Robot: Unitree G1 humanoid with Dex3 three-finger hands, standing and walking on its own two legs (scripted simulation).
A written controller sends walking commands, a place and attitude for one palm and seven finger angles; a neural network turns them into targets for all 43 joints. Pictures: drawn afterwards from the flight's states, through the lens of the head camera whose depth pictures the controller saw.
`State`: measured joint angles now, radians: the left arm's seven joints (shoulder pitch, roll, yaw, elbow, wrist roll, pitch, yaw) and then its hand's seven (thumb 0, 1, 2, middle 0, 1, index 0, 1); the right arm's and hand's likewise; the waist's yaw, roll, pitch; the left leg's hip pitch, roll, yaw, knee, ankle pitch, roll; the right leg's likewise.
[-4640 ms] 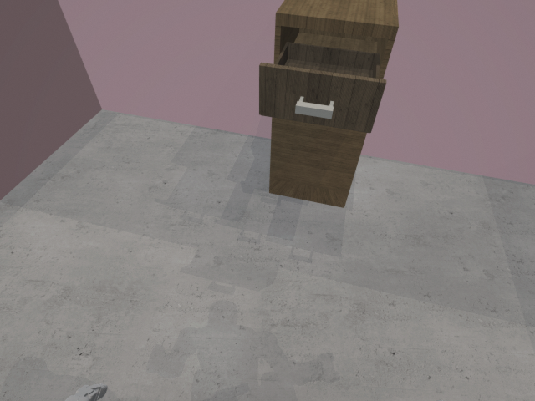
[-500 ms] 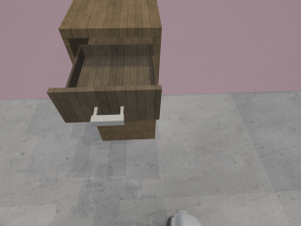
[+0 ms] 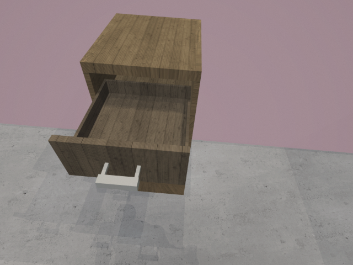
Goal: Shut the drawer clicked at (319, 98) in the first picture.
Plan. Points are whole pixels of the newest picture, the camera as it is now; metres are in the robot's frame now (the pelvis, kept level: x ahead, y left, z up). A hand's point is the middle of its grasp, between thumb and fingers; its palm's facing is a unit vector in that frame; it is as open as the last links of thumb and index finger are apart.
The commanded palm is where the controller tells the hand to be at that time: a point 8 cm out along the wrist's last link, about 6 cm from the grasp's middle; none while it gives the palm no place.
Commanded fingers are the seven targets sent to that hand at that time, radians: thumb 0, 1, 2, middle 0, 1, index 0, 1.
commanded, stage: come to a stop and stand still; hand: left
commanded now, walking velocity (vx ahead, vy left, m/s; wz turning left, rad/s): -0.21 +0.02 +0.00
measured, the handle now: (120, 175) +0.33 +0.18 -0.02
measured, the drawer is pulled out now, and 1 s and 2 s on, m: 0.30 0.30 0.30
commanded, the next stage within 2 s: look again from close up in 1.32 s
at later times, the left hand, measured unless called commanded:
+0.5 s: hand out of the picture -0.02 +0.19 -0.17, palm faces +0.02 -0.98 -0.21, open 7.4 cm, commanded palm none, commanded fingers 0.00 0.90 0.90 -0.20 -0.30 -0.20 -0.30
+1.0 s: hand out of the picture +0.05 +0.19 -0.18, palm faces +0.00 -0.98 -0.21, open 7.3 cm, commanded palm none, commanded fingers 0.00 0.90 0.90 -0.20 -0.30 -0.20 -0.30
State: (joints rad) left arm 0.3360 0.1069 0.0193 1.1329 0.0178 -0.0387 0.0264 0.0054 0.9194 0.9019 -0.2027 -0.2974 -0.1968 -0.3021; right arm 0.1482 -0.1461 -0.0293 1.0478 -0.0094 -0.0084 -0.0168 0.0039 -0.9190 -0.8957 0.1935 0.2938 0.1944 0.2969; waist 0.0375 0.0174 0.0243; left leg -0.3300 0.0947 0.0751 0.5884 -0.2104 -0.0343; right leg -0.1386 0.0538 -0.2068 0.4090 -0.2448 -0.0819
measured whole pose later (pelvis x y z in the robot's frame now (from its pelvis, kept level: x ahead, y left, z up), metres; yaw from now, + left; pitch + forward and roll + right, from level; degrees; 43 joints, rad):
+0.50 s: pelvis -0.01 +0.01 +0.01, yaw -2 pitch -1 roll +0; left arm 0.32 0.17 0.03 1.12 0.02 0.01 0.03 0.01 0.91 0.90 -0.20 -0.30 -0.19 -0.30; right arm 0.25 -0.16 -0.02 1.12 -0.02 0.02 -0.03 0.00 -0.92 -0.90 0.20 0.29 0.20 0.30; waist 0.00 0.00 0.01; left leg -0.25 0.04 0.13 0.39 -0.13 0.02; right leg -0.17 0.00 -0.16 0.41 -0.23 -0.05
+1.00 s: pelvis +0.02 +0.02 +0.00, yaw -2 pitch -1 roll +0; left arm 0.28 0.14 0.01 1.05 0.01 -0.02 0.05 0.02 0.93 0.90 -0.20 -0.30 -0.20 -0.30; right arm 0.32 -0.10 0.00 1.11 -0.02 0.00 -0.03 0.02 -0.92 -0.90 0.20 0.29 0.20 0.30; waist -0.01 0.01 0.03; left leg -0.27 0.01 0.09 0.54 -0.25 0.04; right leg -0.18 -0.01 -0.15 0.52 -0.33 -0.03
